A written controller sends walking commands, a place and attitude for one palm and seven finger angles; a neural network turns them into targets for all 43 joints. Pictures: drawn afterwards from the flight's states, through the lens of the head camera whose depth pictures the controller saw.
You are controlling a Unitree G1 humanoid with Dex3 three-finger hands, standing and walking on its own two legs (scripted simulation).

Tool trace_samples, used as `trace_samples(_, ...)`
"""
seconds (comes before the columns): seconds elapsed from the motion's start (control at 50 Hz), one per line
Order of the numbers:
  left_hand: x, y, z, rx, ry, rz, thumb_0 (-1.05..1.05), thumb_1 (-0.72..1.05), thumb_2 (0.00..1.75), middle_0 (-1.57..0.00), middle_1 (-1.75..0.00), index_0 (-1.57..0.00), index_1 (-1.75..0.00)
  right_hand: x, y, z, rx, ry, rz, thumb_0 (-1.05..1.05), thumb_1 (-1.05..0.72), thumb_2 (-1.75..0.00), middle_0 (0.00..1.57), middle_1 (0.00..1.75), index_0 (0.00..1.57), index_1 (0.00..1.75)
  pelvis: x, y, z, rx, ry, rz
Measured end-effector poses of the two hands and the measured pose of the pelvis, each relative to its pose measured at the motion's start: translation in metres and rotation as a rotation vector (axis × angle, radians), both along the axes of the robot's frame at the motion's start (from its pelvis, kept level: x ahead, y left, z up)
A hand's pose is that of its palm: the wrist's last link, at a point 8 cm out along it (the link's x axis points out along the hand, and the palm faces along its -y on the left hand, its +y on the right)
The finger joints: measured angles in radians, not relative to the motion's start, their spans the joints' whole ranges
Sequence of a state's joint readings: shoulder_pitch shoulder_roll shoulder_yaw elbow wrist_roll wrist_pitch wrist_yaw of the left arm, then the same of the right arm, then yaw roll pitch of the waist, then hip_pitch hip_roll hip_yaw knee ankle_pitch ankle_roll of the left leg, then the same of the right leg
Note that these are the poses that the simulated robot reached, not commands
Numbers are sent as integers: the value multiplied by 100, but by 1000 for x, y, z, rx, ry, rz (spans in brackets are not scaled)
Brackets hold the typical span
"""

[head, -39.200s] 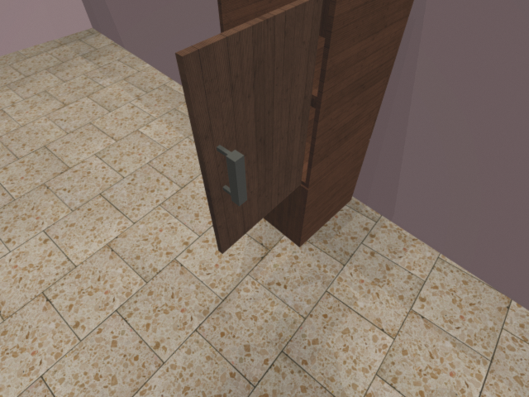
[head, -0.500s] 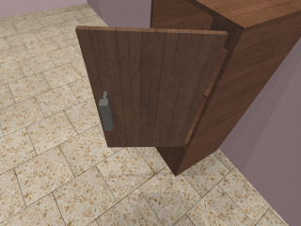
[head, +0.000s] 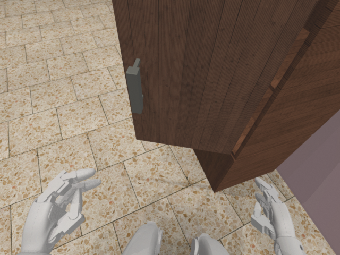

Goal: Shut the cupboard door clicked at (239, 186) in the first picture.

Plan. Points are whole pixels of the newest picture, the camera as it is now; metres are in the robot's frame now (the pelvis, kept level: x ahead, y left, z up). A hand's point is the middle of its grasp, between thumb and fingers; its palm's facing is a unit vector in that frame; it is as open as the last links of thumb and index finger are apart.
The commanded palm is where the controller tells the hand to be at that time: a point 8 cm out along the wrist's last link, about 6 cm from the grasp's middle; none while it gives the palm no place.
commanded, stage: raise the hand and make a fist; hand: left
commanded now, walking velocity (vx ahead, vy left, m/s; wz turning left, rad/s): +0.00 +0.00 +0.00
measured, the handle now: (137, 86) +0.51 +0.16 +0.08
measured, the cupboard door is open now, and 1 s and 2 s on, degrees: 61 61 61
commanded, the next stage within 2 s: bring the fist close to the handle in 1.36 s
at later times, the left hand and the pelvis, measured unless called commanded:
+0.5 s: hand (88, 185) +0.23 +0.20 +0.07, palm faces -0.03 -1.00 -0.01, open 3.4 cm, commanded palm +0.21 +0.25 +0.08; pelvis +0.03 +0.02 +0.02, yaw -2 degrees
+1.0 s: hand (78, 170) +0.25 +0.22 +0.09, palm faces -0.03 -1.00 -0.02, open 3.1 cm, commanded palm +0.23 +0.27 +0.09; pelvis +0.02 +0.04 +0.03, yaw -1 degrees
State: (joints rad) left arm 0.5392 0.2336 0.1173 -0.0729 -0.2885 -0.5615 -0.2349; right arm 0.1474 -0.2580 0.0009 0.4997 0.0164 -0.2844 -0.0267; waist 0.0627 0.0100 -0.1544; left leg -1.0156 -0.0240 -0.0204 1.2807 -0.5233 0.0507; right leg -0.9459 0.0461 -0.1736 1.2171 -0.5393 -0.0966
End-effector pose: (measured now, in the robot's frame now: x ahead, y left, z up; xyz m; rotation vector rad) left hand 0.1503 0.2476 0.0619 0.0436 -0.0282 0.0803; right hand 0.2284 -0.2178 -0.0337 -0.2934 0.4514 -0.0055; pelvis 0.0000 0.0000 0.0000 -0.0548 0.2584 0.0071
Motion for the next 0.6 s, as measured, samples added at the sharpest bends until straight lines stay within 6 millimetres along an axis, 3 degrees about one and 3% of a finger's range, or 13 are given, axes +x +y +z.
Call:
trace_samples(0.1,39,-12,-3,-13,63,-123,2,90,90,-63,-77,-63,-76,-8,10,-21,67,95,-35,1,-91,-90,20,30,20,30,7,-3,2,-3,23,-8)
trace_samples(0.18,55,-10,1,-26,133,-114,2,90,90,-70,-85,-71,-84,-25,8,-27,103,174,-109,2,-90,-90,20,30,21,30,18,-2,11,8,27,-23)
trace_samples(0.3,57,1,12,-16,108,-62,2,90,90,-81,-97,-81,-96,-45,-7,-27,68,246,-177,2,-90,-90,20,30,20,30,28,5,18,17,34,-35)
trace_samples(0.42,59,2,7,-27,88,-104,2,90,90,-92,-109,-92,-108,-49,-19,-23,-1,253,-200,2,-91,-90,20,30,20,30,28,14,16,10,37,-37)
trace_samples(0.6,63,11,17,-29,46,-94,2,90,90,-109,-127,-109,-126,-32,0,-5,0,192,-169,2,-91,-90,20,30,20,30,25,26,21,-5,18,-31)
